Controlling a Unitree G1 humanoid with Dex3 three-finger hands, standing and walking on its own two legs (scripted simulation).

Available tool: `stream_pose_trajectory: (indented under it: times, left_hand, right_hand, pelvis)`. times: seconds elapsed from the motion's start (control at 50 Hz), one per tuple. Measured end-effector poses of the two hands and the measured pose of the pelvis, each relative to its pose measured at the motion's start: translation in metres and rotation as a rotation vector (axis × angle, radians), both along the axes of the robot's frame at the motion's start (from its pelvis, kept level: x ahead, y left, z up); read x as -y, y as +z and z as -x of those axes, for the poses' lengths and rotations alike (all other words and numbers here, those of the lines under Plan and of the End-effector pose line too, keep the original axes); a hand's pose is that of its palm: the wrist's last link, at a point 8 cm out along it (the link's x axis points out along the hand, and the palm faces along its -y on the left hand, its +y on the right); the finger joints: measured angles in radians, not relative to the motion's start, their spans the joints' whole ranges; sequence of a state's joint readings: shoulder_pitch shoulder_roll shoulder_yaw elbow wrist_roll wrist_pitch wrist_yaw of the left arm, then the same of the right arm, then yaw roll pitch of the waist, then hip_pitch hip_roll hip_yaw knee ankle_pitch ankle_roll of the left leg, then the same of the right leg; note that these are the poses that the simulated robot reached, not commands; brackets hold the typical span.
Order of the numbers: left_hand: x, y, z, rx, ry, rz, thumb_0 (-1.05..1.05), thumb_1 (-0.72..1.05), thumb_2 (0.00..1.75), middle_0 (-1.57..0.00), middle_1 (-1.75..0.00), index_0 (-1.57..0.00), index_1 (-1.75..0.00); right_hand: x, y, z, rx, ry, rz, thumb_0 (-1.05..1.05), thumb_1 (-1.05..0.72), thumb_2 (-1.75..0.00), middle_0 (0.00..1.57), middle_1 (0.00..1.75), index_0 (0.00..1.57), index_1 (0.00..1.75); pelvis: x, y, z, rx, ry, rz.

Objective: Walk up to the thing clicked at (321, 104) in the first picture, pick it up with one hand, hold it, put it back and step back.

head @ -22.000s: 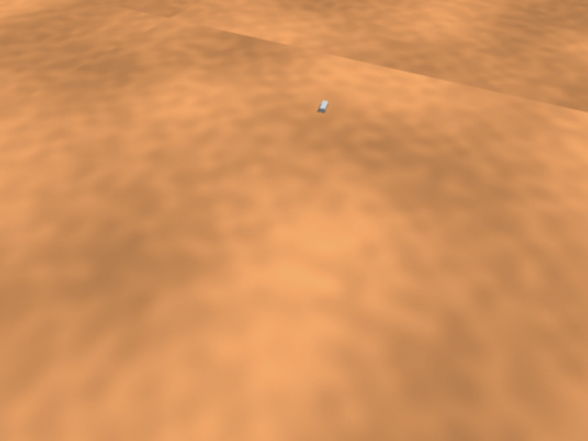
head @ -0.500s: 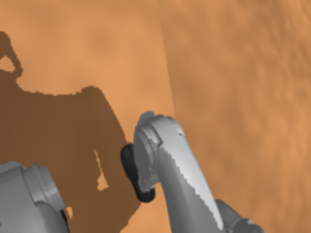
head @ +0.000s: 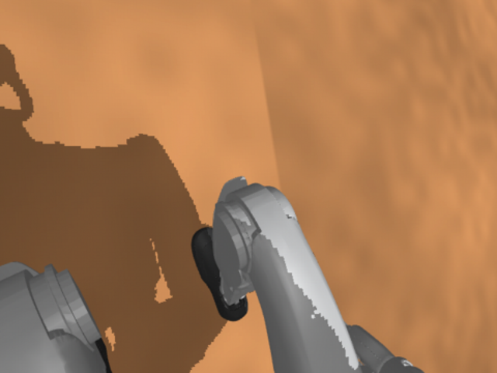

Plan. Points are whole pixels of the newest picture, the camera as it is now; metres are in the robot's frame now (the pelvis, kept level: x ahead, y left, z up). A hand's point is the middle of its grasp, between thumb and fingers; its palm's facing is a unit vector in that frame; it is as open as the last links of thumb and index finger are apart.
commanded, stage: close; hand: left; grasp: from above
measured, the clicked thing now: out of the picture +0.48 +0.34 -0.29
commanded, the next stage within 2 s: settle in 0.06 s
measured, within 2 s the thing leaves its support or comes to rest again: leaves its support in 0.38 s
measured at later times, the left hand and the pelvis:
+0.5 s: hand out of the picture +0.47 +0.34 -0.23, palm faces -0.41 -0.10 -0.90, open 6.5 cm; pelvis +0.00 +0.00 +0.00, yaw +0 degrees
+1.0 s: hand out of the picture +0.46 +0.34 -0.14, palm faces -0.44 -0.07 -0.89, open 6.4 cm; pelvis +0.00 -0.01 +0.02, yaw +4 degrees
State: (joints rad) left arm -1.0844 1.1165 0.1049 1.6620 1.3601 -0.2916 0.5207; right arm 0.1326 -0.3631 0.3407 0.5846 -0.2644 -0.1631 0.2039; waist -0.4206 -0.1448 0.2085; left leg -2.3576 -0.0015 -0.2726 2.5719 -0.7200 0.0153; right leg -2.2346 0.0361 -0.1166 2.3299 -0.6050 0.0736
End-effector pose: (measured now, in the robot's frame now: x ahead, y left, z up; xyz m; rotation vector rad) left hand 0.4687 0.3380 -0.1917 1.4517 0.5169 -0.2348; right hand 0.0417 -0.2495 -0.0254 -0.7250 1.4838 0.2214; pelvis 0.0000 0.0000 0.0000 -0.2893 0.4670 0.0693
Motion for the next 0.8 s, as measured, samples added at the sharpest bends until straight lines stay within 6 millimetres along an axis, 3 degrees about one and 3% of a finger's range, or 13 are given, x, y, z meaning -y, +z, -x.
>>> stream_pose_trajectory:
  times: [0.3, 0.46, 0.6, 0.8]
  left_hand:
    - [0.001, 0.001, 0.003, 0.009, -0.046, 0.012, 0.00, 0.56, 0.00, -0.98, -0.14, -1.02, -0.10]
    - [-0.004, 0.012, -0.002, 0.033, -0.030, -0.008, 0.00, 0.55, 0.00, -1.03, -0.08, -1.06, -0.04]
    - [-0.016, 0.037, -0.009, 0.076, 0.011, -0.030, 0.00, 0.53, 0.00, -1.06, -0.05, -1.09, -0.01]
    - [-0.019, 0.080, 0.000, 0.018, 0.002, -0.048, 0.00, 0.52, 0.00, -1.10, 0.00, -1.11, 0.00]
  right_hand:
    - [-0.003, -0.003, -0.012, 0.024, 0.026, 0.004, 0.00, -0.91, -0.89, 0.21, 0.30, 0.20, 0.30]
    - [-0.003, -0.001, -0.014, 0.039, 0.010, 0.001, 0.00, -0.91, -0.89, 0.21, 0.30, 0.20, 0.30]
    - [0.003, -0.003, -0.011, 0.039, -0.037, -0.005, 0.00, -0.91, -0.90, 0.21, 0.30, 0.20, 0.30]
    - [0.015, -0.011, -0.020, 0.068, -0.106, -0.025, 0.00, -0.91, -0.90, 0.21, 0.30, 0.20, 0.30]
  pelvis:
    - [0.000, 0.000, 0.000, 0.010, -0.001, 0.002]
    - [0.000, 0.000, -0.002, -0.005, 0.003, 0.002]
    - [0.000, 0.002, -0.004, -0.034, 0.006, 0.002]
    - [0.003, 0.011, -0.003, -0.071, 0.030, -0.027]
